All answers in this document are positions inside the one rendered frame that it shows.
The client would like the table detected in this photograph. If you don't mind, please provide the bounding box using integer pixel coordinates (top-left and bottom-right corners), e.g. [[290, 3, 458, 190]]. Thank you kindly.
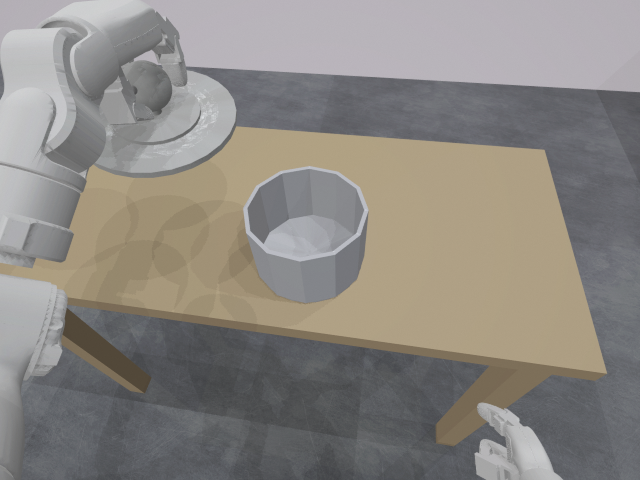
[[0, 126, 607, 446]]

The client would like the knob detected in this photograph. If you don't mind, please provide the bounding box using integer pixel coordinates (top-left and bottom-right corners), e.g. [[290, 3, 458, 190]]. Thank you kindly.
[[123, 60, 172, 112]]

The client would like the right robot hand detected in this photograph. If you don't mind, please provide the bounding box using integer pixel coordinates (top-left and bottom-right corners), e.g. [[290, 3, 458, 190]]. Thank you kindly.
[[474, 403, 554, 480]]

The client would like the left robot forearm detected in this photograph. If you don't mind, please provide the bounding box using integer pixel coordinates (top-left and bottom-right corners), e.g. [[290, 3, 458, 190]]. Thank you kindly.
[[0, 14, 119, 268]]

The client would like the robot left upper arm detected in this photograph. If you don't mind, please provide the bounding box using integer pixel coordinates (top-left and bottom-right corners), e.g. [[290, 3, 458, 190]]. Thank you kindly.
[[0, 274, 68, 480]]

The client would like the lid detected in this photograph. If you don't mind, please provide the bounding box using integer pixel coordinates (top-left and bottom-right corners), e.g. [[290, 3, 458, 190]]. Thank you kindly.
[[93, 70, 237, 178]]

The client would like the pot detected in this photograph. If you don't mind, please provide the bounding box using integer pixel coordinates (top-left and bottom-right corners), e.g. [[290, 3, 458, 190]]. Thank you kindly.
[[243, 166, 369, 303]]

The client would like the left robot hand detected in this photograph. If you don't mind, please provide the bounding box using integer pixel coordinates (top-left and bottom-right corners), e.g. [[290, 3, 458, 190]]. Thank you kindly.
[[53, 0, 187, 125]]

